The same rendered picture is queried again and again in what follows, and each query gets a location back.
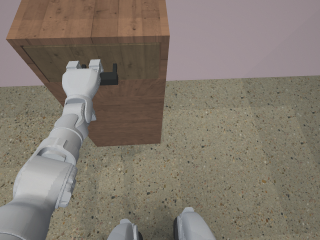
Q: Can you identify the handle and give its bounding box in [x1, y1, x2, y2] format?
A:
[81, 63, 119, 86]

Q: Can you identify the robot left hand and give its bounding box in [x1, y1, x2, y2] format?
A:
[62, 59, 104, 121]

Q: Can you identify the cabinet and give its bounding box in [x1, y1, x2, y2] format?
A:
[6, 0, 170, 147]

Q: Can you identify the robot left thigh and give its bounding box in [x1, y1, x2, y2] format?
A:
[107, 222, 139, 240]

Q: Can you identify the right robot shin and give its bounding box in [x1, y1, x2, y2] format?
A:
[178, 207, 194, 240]

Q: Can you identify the robot left forearm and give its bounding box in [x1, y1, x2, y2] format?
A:
[13, 95, 93, 198]

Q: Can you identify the robot left upper arm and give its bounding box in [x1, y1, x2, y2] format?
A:
[0, 155, 78, 240]

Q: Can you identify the drawer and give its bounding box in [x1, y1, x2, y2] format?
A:
[23, 42, 160, 83]

